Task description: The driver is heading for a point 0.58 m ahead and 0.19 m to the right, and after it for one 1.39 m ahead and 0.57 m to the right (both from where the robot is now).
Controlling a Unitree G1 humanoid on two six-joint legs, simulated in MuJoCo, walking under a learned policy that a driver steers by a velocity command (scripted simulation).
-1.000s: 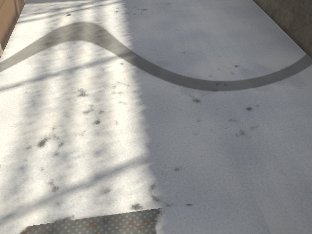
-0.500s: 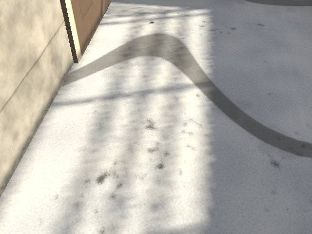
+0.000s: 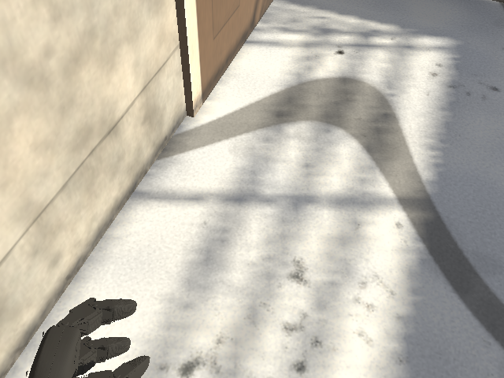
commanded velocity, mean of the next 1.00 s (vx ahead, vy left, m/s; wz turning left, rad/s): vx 0.45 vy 0.00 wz -0.22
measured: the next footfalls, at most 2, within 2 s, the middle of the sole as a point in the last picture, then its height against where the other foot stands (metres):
left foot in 0.46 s outside the picture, level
right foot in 0.96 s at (322, 315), level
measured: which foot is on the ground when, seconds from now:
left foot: up 0.00-0.44, down 0.46-0.94, up 0.96-1.00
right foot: down 0.00-0.46, up 0.48-0.94, down 0.96-1.00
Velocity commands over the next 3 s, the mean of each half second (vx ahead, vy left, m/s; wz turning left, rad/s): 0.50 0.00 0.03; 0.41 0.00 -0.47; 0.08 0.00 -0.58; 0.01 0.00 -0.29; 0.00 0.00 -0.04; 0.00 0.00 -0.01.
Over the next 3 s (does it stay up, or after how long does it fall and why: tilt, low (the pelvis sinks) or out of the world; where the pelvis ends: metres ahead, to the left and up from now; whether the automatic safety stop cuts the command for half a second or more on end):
stays up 0.58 -0.12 0.03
